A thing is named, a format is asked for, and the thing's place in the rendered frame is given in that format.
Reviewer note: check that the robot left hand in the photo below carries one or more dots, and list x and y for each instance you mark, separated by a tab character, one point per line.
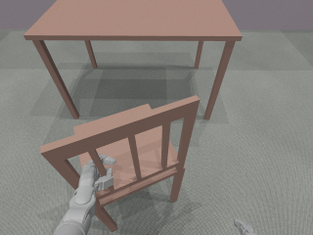
90	176

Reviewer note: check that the chair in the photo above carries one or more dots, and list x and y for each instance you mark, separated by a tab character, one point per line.
141	148

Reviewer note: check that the robot right hand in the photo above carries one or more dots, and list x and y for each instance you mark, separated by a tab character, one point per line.
244	228

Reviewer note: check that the left robot forearm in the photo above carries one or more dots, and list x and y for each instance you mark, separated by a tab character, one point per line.
82	207

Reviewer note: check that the table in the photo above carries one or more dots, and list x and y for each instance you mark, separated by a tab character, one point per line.
135	20

